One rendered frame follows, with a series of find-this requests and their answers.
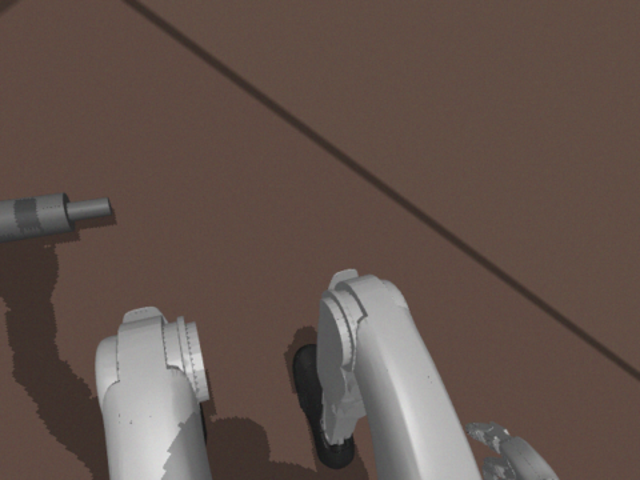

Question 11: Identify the right robot foot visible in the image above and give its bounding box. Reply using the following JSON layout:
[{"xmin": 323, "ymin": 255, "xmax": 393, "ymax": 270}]
[{"xmin": 293, "ymin": 344, "xmax": 355, "ymax": 469}]

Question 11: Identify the bottle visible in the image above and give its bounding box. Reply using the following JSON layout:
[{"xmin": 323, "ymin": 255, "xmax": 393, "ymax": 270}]
[{"xmin": 0, "ymin": 193, "xmax": 112, "ymax": 243}]

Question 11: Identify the right robot hand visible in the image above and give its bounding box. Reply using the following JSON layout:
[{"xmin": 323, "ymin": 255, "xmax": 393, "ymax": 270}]
[{"xmin": 465, "ymin": 421, "xmax": 560, "ymax": 480}]

